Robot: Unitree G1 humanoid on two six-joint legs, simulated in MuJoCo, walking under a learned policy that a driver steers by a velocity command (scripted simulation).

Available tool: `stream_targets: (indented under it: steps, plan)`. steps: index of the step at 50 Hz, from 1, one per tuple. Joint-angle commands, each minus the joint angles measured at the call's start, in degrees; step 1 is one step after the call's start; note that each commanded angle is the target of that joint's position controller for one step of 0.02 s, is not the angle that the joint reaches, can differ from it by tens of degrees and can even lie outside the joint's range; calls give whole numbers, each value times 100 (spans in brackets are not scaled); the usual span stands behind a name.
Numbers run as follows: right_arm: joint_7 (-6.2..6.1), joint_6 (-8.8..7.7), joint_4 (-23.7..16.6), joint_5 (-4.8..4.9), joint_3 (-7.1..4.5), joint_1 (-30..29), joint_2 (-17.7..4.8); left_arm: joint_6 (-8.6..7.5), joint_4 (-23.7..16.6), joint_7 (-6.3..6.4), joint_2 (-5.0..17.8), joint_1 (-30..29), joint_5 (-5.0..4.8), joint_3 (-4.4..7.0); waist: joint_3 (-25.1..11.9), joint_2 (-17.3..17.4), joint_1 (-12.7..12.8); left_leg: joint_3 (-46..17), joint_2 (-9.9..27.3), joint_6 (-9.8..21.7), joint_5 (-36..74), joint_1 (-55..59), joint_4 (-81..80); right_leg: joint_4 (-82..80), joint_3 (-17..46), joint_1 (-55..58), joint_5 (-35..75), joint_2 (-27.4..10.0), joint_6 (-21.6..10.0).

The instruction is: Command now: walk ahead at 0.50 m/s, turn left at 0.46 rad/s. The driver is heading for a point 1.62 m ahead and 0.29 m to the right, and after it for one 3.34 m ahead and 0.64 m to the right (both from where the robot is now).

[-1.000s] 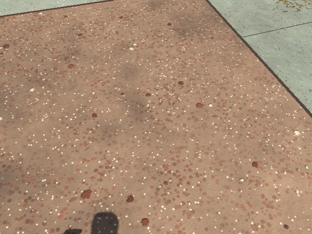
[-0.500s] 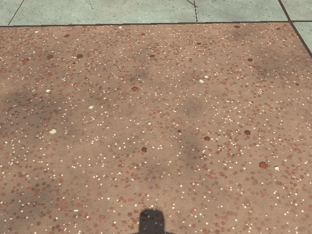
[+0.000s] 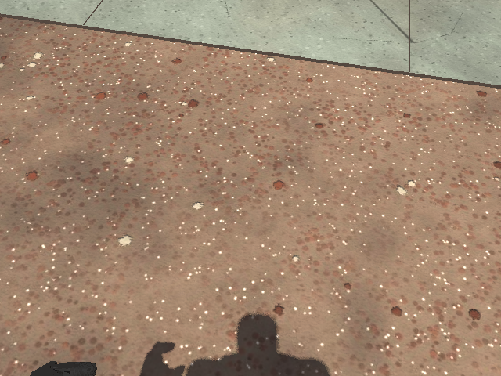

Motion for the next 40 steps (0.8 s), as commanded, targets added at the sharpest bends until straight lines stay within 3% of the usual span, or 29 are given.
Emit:
stream_targets:
  steps: [1,4,6,8,9,10,11,12,13,14,15,17,19,24,29,31,33,34,35,36,37,38,39,40]
  plan:
    - [-84,-78,-305,21,-255,-35,-959,-85,-367,-75,207,-446,-49,-4,-220,632,-75,-729,1132,747,845,-530,-660,-1023,-333,866,1162,345,56]
    - [-73,-73,-112,44,-238,260,-927,-152,-462,-159,358,-704,-104,26,-123,673,-190,-1031,1416,702,603,-47,-398,-1447,-216,840,1142,355,-110]
    - [-81,-49,-40,26,-244,317,-936,-188,-489,-191,489,-663,-97,72,-82,749,-122,-1282,1638,638,770,369,-142,-1623,-187,814,691,359,-291]
    - [-81,-8,-18,5,-257,203,-966,-214,-398,-190,590,-264,-101,124,-141,903,124,-1294,1706,526,1545,643,217,-1782,-378,1173,231,445,-519]
    - [-77,5,-38,-12,-221,149,-871,-224,-224,-165,731,274,-73,207,-446,839,379,-1059,1455,403,2448,685,844,-1917,-527,1882,239,557,-703]
    - [-79,10,-107,-72,-129,164,-684,-234,-84,-147,957,1079,-16,275,-1201,545,710,-710,1155,218,2333,255,2129,-1702,22,3193,441,27,-1055]
    - [-86,-61,-164,-7,-36,861,-401,-192,54,-159,1457,1771,31,413,-2059,-828,615,-84,335,-288,711,-1620,4207,-1912,2287,5244,-358,-1064,-1995]
    - [-75,-132,-174,-20,-5,880,-487,-152,202,-243,1185,1962,-151,349,-2032,-1532,658,-164,122,-440,-2057,-2860,5099,-2854,4032,5680,-1697,-1459,-2287]
    - [-46,-183,-266,50,-97,290,-883,-123,125,-245,815,1641,-246,229,-1194,-874,731,-302,502,-388,-1784,-3441,5460,-2969,3696,5148,-2374,-1365,-2046]
    - [-35,-234,-374,40,-84,-249,-886,-68,20,-223,685,1322,-167,182,-687,-336,725,-137,709,-351,-1347,-3430,5320,-3024,2994,4430,-2063,-1111,-1870]
    - [-28,-288,-469,-51,-83,-568,-820,-28,-4,-215,628,1141,-111,152,-265,-56,635,-28,853,-355,-1054,-3396,4929,-3135,2512,3784,-1450,-890,-1838]
    - [-19,-320,-482,-151,-98,-511,-678,-17,-42,-173,495,1027,-65,93,-275,-233,392,-4,1040,-429,-665,-2860,4216,-3281,1986,3279,-490,-521,-1755]
    - [-21,-303,-489,-165,-67,-484,-533,-9,-16,-120,543,1094,-122,112,-361,-381,325,133,1013,-581,-607,-2661,3662,-3360,1655,3083,86,-394,-1830]
    - [0,-330,-689,-126,49,-1457,-289,86,132,44,836,1435,-206,226,-197,-299,600,230,764,-855,879,-2133,1769,-3381,1115,2544,369,-119,-1656]
    - [90,-431,-847,-19,-1,-2084,-451,224,259,106,809,1885,-259,241,-170,-336,749,86,528,-829,1196,-1603,884,-2954,1562,2760,-41,-214,-1500]
    - [96,-478,-828,3,-65,-1951,-588,266,236,124,843,1830,-249,270,-197,-463,588,64,531,-700,861,-1247,673,-2658,1835,2904,-31,-282,-1400]
    - [35,-511,-623,-43,-195,-1126,-813,278,152,114,636,1680,-217,214,-600,-442,120,80,718,-394,762,85,361,-1829,1682,2627,274,58,-1143]
    - [-24,-513,-536,-129,-289,-257,-1127,250,21,88,318,1593,-132,99,-1335,61,-283,-719,1623,-17,448,1452,498,-361,1243,1979,-275,382,-940]
    - [-21,-407,-370,-180,-389,241,-1540,188,-145,104,-61,2273,-242,-16,-2011,1684,-64,-2991,2862,827,-599,3078,147,1372,397,150,-2563,1146,-597]
    - [22,-369,-321,-72,-323,262,-1166,174,-94,113,434,2340,-319,55,-1755,1709,-84,-3853,3087,941,-1703,2898,-135,2294,408,-659,-2886,691,-525]
    - [14,-358,-356,-52,-219,19,-779,202,-105,106,748,1859,-306,150,-1028,1107,-181,-3045,2806,730,-1644,2276,-237,2594,425,-851,-2359,475,-483]
    - [17,-342,-359,-86,-166,-252,-648,232,-143,104,735,1548,-251,167,-606,733,-106,-2236,2532,575,-910,1640,-336,2567,269,-708,-1938,307,-431]
    - [27,-330,-312,-118,-128,-457,-530,239,-208,88,670,1362,-198,180,-340,655,3,-1740,2324,521,-312,1165,-478,2366,236,-605,-1645,179,-404]
    - [27,-337,-274,-153,-92,-577,-434,271,-244,52,586,1309,-206,193,-210,751,123,-1291,2154,458,142,815,-619,2219,219,-414,-1466,45,-400]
